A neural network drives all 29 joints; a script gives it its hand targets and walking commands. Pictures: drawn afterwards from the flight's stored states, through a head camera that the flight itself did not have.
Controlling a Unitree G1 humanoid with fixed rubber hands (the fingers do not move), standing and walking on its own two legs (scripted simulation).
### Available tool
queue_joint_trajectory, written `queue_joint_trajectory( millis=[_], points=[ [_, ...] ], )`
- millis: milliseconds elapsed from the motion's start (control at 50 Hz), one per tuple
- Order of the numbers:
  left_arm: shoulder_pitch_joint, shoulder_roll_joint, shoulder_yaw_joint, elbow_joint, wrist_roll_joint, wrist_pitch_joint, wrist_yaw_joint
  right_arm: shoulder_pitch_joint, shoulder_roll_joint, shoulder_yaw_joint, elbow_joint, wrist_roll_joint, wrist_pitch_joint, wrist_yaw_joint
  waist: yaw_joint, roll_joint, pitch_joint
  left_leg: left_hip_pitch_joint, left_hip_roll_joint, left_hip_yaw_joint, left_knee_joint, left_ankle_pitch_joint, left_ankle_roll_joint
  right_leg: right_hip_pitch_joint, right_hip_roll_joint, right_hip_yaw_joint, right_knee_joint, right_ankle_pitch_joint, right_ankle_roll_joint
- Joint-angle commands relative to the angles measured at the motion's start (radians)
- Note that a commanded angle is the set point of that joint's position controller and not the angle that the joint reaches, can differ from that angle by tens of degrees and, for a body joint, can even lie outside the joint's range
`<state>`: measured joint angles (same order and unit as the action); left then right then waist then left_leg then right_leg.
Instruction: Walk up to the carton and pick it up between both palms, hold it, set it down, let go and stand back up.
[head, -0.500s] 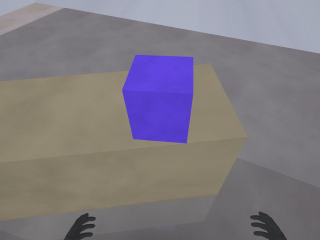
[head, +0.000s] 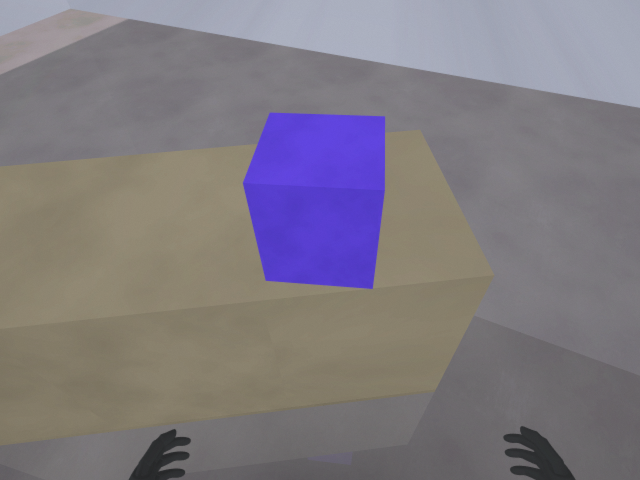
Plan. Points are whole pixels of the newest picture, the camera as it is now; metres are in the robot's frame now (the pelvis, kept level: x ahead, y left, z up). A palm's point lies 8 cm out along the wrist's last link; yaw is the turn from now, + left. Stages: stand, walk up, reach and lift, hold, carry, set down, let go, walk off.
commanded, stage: stand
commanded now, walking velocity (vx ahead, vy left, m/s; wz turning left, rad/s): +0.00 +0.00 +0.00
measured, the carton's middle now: (322, 202) +0.58 +0.03 -0.02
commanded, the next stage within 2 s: walk up in 0.60 s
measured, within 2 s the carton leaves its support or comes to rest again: neither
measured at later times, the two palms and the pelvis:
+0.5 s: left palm out of the picture +0.11 +0.26 -0.09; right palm out of the picture +0.11 -0.25 -0.08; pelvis +0.00 +0.00 +0.00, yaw +0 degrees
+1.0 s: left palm out of the picture +0.14 +0.24 -0.08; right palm out of the picture +0.07 -0.30 -0.09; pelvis +0.03 -0.03 +0.00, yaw +1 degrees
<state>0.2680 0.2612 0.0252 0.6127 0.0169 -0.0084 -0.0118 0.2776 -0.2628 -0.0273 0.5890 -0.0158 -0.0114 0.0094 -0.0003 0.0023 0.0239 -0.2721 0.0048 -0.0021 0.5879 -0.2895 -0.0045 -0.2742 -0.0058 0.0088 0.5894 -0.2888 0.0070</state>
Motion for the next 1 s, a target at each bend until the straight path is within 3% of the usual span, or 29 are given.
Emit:
queue_joint_trajectory(
  millis=[0, 200, 260, 360, 520, 620, 760, 780, 800, 820, 840, 860, 900, 940, 980],
  points=[
    [-0.014, 0.11, 0.032, -0.085, -0.002, -0.016, 0.004, -0.007, -0.117, -0.034, -0.079, 0.0, -0.018, -0.005, 0.0, -0.003, -0.034, 0.001, 0.079, -0.081, -0.106, 0.085, 0.033, 0.008, -0.083, 0.088, -0.106, 0.096, -0.041],
    [-0.01, 0.115, 0.033, -0.084, -0.003, -0.017, 0.004, -0.014, -0.122, -0.035, -0.076, 0.002, -0.019, -0.005, 0.004, -0.013, -0.021, -0.014, 0.08, -0.093, -0.125, 0.044, 0.038, 0.004, -0.078, 0.089, -0.112, 0.058, -0.037],
    [-0.001, 0.12, 0.032, -0.076, -0.003, -0.016, 0.004, -0.001, -0.121, -0.034, -0.068, 0.001, -0.018, -0.004, -0.005, 0.01, -0.019, -0.008, 0.079, -0.084, -0.121, 0.035, 0.035, -0.012, -0.084, 0.099, -0.124, 0.042, -0.043],
    [0.001, 0.114, 0.035, -0.078, -0.001, -0.016, 0.004, -0.01, -0.125, -0.035, -0.064, 0.0, -0.019, -0.004, 0.007, 0.004, 0.003, -0.032, 0.085, -0.097, -0.142, 0.005, 0.035, -0.005, -0.071, 0.088, -0.113, 0.048, -0.034],
    [0.003, 0.119, 0.034, -0.069, -0.004, -0.017, 0.004, 0.006, -0.12, -0.029, -0.06, 0.002, -0.017, -0.005, -0.004, -0.009, -0.018, -0.012, 0.079, -0.082, -0.121, 0.05, 0.029, 0.004, -0.082, 0.089, -0.118, 0.058, -0.039],
    [0.009, 0.118, 0.033, -0.068, 0.0, -0.012, 0.004, -0.001, -0.133, -0.03, -0.059, 0.003, -0.017, -0.005, 0.005, 0.019, -0.012, -0.026, 0.082, -0.097, -0.145, -0.001, 0.037, -0.007, -0.072, 0.087, -0.115, 0.028, -0.034],
    [-0.002, 0.121, 0.03, -0.061, -0.004, -0.017, 0.004, 0.003, -0.124, -0.026, -0.058, 0.0, -0.017, -0.005, -0.003, -0.01, -0.033, 0.017, 0.08, -0.083, -0.111, 0.083, 0.037, -0.008, -0.083, 0.098, -0.117, 0.081, -0.042],
    [0.078, 0.131, 0.056, -0.062, 0.036, -0.019, -0.013, 0.137, -0.139, -0.062, -0.043, -0.029, -0.021, 0.001, -0.013, -0.016, -0.116, 0.049, 0.064, -0.141, -0.106, -0.405, 0.081, 0.008, -0.042, 0.062, -0.058, -0.387, -0.069],
    [0.053, 0.13, 0.063, -0.079, 0.047, -0.016, -0.02, 0.168, -0.164, -0.073, -0.036, -0.034, -0.021, 0.003, -0.027, 0.008, -0.002, 0.007, 0.112, -0.249, -0.174, -0.548, 0.114, -0.117, -0.035, 0.065, -0.009, -0.468, -0.067],
    [0.026, 0.106, 0.059, -0.099, 0.047, -0.015, -0.027, 0.203, -0.192, -0.083, -0.022, -0.034, -0.021, 0.002, -0.05, 0.077, 0.073, 0.024, 0.186, -0.37, -0.286, -0.632, 0.154, -0.225, -0.002, -0.002, 0.085, -0.412, -0.048],
    [0.019, 0.077, 0.051, -0.112, 0.039, -0.018, -0.033, 0.189, -0.22, -0.096, -0.016, -0.039, -0.02, -0.004, -0.055, 0.159, 0.131, 0.072, 0.271, -0.488, -0.36, -0.624, 0.208, -0.32, 0.012, -0.062, 0.18, -0.26, -0.03],
    [-0.016, 0.082, 0.049, -0.126, 0.04, -0.026, -0.036, 0.19, -0.219, -0.096, -0.017, -0.044, -0.026, -0.014, -0.077, 0.139, 0.171, 0.136, 0.313, -0.549, -0.369, -0.49, 0.247, -0.423, -0.033, -0.027, 0.221, -0.214, -0.023],
    [-0.046, 0.099, 0.057, -0.151, 0.038, -0.038, -0.036, 0.187, -0.205, -0.089, -0.006, -0.049, -0.035, -0.021, -0.085, 0.117, 0.146, 0.172, 0.317, -0.529, -0.355, -0.331, 0.257, -0.435, -0.075, 0.006, 0.227, -0.204, -0.021],
    [-0.03, 0.093, 0.063, -0.153, 0.037, -0.039, -0.041, 0.163, -0.19, -0.086, 0.003, -0.051, -0.034, -0.021, -0.066, 0.103, 0.114, 0.101, 0.25, -0.439, -0.349, -0.336, 0.22, -0.321, -0.054, -0.02, 0.208, -0.182, -0.013],
    [0.04, 0.074, 0.069, -0.152, 0.03, -0.036, -0.047, 0.082, -0.204, -0.092, -0.003, -0.045, -0.031, -0.017, -0.017, 0.176, 0.1, -0.054, 0.197, -0.335, -0.319, -0.358, 0.187, -0.136, -0.047, -0.02, 0.152, -0.11, -0.02]
  ],
)
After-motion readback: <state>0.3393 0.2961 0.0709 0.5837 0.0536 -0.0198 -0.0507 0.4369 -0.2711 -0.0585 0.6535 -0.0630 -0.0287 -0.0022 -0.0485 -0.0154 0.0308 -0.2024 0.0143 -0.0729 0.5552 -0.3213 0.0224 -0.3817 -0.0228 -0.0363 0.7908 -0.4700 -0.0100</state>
